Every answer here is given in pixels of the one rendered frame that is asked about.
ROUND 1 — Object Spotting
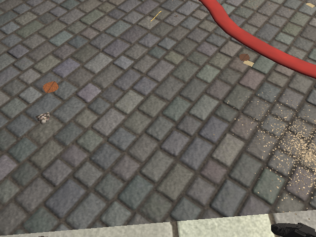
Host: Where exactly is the right robot hand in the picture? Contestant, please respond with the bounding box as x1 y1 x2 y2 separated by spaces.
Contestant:
271 222 316 237

